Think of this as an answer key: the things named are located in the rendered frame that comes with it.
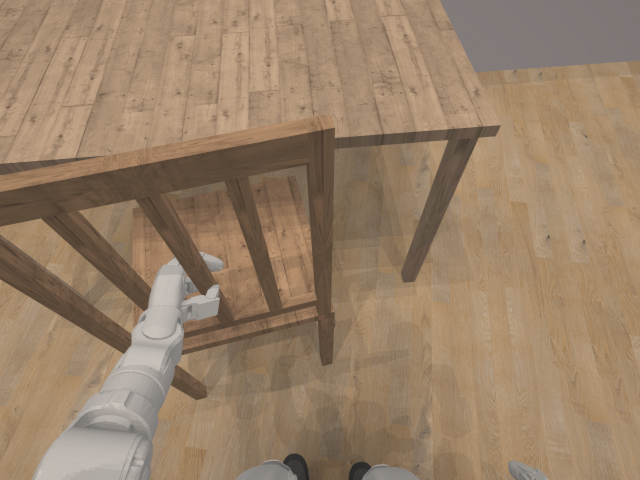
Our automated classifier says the table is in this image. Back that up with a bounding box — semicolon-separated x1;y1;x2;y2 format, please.
0;0;501;303

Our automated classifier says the left robot hand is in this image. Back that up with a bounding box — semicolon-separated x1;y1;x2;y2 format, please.
148;252;224;322

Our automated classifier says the chair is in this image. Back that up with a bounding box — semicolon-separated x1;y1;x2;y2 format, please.
0;114;335;400

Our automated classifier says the robot left upper arm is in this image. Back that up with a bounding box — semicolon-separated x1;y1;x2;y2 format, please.
39;427;153;480

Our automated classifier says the right robot hand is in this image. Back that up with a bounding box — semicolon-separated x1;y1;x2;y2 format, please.
508;460;548;480

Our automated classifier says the right robot shin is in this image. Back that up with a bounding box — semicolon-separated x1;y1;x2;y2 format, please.
363;464;389;479

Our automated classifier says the left robot shin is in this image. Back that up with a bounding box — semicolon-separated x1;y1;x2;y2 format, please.
262;460;294;475

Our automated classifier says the left robot forearm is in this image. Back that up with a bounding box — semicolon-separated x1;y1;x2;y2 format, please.
32;305;184;480

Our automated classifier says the robot shin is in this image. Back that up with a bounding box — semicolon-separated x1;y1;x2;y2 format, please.
363;464;389;479
262;460;294;475

